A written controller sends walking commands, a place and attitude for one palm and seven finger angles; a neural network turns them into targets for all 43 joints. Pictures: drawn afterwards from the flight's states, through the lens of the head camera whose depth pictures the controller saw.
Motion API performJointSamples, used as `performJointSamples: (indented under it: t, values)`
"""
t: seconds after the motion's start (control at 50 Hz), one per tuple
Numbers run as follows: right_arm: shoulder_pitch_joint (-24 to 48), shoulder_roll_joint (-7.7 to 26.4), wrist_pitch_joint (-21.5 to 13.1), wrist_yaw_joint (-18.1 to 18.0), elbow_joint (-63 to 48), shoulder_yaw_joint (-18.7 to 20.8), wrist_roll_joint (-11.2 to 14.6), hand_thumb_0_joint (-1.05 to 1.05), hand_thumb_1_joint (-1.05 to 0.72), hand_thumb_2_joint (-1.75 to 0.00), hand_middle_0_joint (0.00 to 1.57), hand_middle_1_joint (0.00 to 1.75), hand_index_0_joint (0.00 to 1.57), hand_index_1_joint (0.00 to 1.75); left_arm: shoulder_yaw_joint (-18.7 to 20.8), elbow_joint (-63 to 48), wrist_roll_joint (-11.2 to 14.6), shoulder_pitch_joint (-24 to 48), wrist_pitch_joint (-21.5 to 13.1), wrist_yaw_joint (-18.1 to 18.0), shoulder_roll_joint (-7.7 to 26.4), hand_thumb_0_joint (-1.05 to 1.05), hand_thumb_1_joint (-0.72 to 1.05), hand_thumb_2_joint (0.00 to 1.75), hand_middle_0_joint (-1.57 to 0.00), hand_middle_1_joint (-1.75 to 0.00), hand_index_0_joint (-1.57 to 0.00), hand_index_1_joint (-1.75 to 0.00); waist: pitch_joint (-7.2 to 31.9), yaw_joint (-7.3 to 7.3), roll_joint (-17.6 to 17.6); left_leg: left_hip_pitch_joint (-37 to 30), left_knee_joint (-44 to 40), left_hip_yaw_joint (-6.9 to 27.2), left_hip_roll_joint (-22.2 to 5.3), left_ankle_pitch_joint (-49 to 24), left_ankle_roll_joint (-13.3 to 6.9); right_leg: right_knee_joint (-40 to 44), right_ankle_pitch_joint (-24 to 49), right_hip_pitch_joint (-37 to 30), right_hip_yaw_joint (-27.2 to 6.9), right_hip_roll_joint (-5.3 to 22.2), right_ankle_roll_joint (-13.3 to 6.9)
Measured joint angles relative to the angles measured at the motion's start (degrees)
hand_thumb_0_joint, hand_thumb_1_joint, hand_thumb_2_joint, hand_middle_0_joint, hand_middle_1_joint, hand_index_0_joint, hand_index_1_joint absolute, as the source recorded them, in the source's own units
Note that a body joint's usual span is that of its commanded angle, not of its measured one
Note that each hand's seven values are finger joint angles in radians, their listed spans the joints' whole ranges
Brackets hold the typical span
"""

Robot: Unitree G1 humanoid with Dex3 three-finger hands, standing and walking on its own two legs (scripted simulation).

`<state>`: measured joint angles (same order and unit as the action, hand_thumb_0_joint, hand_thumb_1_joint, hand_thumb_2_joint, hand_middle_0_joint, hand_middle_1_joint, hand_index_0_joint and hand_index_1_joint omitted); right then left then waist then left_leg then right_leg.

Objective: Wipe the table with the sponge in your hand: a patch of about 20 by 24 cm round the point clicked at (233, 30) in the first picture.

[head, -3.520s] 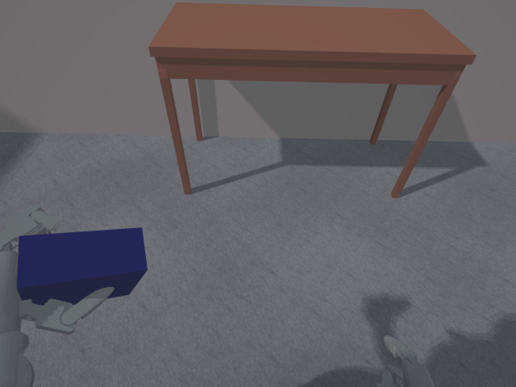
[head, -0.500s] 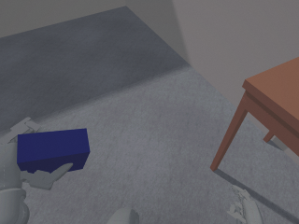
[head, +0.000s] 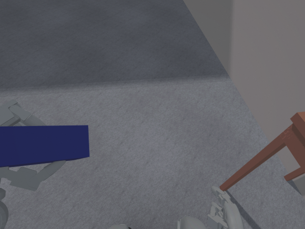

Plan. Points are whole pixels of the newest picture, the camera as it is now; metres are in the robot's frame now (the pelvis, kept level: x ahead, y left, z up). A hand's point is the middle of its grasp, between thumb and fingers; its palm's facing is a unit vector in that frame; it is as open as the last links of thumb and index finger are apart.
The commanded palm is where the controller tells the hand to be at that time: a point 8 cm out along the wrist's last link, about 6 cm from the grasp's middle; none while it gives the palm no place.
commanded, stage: walk to a spot facing it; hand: left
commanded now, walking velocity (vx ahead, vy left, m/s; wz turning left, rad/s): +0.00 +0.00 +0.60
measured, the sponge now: (57, 146) +0.23 +0.19 +0.17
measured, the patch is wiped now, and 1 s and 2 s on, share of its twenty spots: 0.00 0.00 0.00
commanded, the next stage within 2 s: none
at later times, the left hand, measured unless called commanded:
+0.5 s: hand out of the picture +0.09 +0.20 +0.19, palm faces +0.60 -0.65 -0.47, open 9.2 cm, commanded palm +0.02 +0.23 +0.18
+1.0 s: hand out of the picture -0.04 +0.22 +0.20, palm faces +0.82 -0.41 -0.40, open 9.2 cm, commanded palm -0.09 +0.23 +0.18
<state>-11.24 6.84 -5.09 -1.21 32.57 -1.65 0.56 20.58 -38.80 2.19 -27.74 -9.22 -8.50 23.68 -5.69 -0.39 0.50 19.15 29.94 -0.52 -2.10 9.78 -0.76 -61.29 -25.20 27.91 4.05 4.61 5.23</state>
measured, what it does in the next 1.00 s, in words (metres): steps to the right, turning left: right foot, then left foot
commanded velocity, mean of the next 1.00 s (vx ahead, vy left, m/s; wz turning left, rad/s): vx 0.17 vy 0.00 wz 0.53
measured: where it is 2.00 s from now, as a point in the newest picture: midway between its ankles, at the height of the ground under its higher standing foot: outside the picture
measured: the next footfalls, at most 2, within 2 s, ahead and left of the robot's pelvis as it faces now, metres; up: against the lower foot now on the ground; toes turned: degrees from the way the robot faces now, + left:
right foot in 0.20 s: -0.01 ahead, -0.15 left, +0.00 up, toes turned +1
left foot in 0.62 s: -0.09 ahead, +0.05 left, +0.00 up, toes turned +30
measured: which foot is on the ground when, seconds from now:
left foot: down 0.00-0.20, up 0.22-0.60, down 0.62-1.00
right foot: up 0.00-0.18, down 0.20-0.62, up 0.64-1.00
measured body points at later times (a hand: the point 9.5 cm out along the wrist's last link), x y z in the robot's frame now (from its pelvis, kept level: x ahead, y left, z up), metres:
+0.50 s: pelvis -0.05 -0.08 +0.01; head -0.02 -0.09 +0.46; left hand +0.06 +0.23 +0.22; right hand +0.18 -0.28 -0.09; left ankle -0.10 +0.05 -0.68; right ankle -0.05 -0.15 -0.74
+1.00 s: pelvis -0.07 -0.09 +0.01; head -0.06 -0.10 +0.46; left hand -0.08 +0.24 +0.22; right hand +0.17 -0.16 -0.09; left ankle -0.13 +0.03 -0.74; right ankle +0.00 -0.20 -0.69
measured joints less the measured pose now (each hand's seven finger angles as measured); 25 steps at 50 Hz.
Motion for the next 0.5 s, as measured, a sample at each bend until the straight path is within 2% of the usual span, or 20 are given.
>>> performJointSamples:
  t: [0.08,0.14,0.18,0.2,0.24,0.26,0.3,0.34,0.38,0.44,0.5]
  values:
    - [-0.8,0.3,-0.9,0.0,0.4,-0.1,0.3,0.01,-0.9,-0.9,0.2,0.31,0.2,0.3,3.0,-1.2,1.3,-2.6,-1.9,-0.1,1.0,0.0,-0.42,1.01,-0.84,-1.36,-0.84,-1.36,1.7,1.16,-2.9,1.3,-2.2,3.5,-0.5,-2.5,1.1,8.6,-0.3,-4.1,0.1,-1.4,0.5]
    - [-0.8,1.3,-0.9,-0.5,0.9,0.2,0.5,0.01,-0.9,-0.9,0.2,0.31,0.2,0.3,3.8,3.2,1.7,-2.0,-1.3,-0.1,0.1,0.0,-0.42,1.01,-0.84,-1.36,-0.84,-1.36,3.1,1.97,-4.6,2.5,-3.1,5.5,-0.2,-4.0,1.9,16.3,-2.5,-9.3,0.4,-3.1,0.5]
    - [-0.7,2.0,-0.7,-0.8,1.0,0.5,0.5,0.01,-0.9,-0.9,0.2,0.31,0.2,0.3,3.5,6.9,1.7,-0.8,0.1,-0.1,-0.7,0.0,-0.42,1.01,-0.84,-1.36,-0.84,-1.36,3.8,2.53,-4.8,3.9,-2.4,6.3,0.6,-4.3,2.5,24.9,-1.4,-14.1,1.3,-3.9,-0.2]
    - [-0.6,2.3,-0.6,-0.8,0.8,0.6,0.6,0.01,-0.9,-0.9,0.2,0.31,0.2,0.3,3.2,8.3,1.4,-0.1,0.9,-0.1,-1.2,0.0,-0.42,1.01,-0.84,-1.36,-0.84,-1.36,4.0,2.89,-4.2,5.4,-0.3,5.9,1.2,-2.2,2.5,29.8,2.2,-16.0,1.4,-3.5,-1.8]
    - [0.2,4.1,-0.1,-1.2,2.4,1.2,0.4,0.01,-0.91,-0.9,0.2,0.31,0.2,0.3,0.4,11.4,0.9,2.0,2.5,0.0,-4.1,0.0,-0.42,1.01,-0.84,-1.36,-0.84,-1.36,3.1,2.83,-5.0,9.4,11.5,5.3,2.0,8.9,3.1,28.9,6.1,-15.8,3.0,-3.1,-5.5]
    - [0.2,4.9,0.1,-1.5,3.5,1.5,0.1,0.01,-0.91,-0.9,0.2,0.31,0.2,0.3,-1.2,12.6,0.9,2.6,3.3,0.1,-5.3,0.0,-0.42,1.01,-0.84,-1.36,-0.84,-1.36,3.0,2.65,-4.9,11.5,19.2,4.5,2.6,11.5,3.6,28.6,5.7,-16.2,3.9,-2.4,-6.4]
    - [-0.1,6.1,0.6,-1.8,5.1,1.8,-0.2,0.01,-0.91,-0.9,0.2,0.3,0.2,0.3,-3.3,13.5,0.8,2.2,4.1,0.3,-7.0,0.0,-0.42,1.01,-0.84,-1.36,-0.84,-1.36,3.5,2.23,-3.8,14.0,31.7,2.2,3.2,12.3,4.7,29.5,5.3,-17.1,5.1,-0.8,-7.0]
    - [-0.3,6.6,1.1,-2.6,5.5,2.1,-0.2,0.01,-0.91,-0.9,0.2,0.3,0.2,0.3,-4.2,12.8,0.6,1.0,3.7,0.6,-7.2,0.0,-0.42,1.01,-0.84,-1.36,-0.84,-1.36,3.7,1.39,-2.4,14.1,37.9,0.1,2.7,12.3,5.5,31.3,5.9,-18.1,6.3,0.3,-7.1]
    - [-0.4,6.8,1.2,-3.6,4.9,2.6,-0.4,0.01,-0.91,-0.9,0.2,0.3,0.2,0.3,-4.2,11.7,0.2,0.4,2.6,0.5,-6.1,0.0,-0.42,1.01,-0.84,-1.36,-0.84,-1.36,3.4,0.55,-1.0,12.4,37.2,-1.7,1.7,12.8,5.7,32.9,6.9,-18.7,7.6,1.1,-7.3]
    - [-0.2,7.1,1.5,-4.6,3.0,3.4,-0.6,0.01,-0.91,-0.9,0.2,0.3,0.2,0.3,-2.6,9.7,0.0,0.3,0.9,0.1,-3.4,0.0,-0.42,1.01,-0.84,-1.36,-0.84,-1.36,2.9,-0.32,0.1,8.2,28.8,-4.0,0.3,13.5,5.3,33.9,7.9,-18.2,9.5,2.0,-7.5]
    - [-0.1,7.7,2.1,-4.8,1.0,4.1,-0.7,0.01,-0.91,-0.9,0.19,0.3,0.2,0.3,-0.1,7.7,0.3,0.1,-0.1,-0.8,-1.3,0.0,-0.42,1.01,-0.84,-1.36,-0.84,-1.36,3.0,-0.58,0.3,4.0,19.7,-6.0,-0.2,14.9,4.7,33.2,8.1,-16.5,11.2,2.6,-7.6]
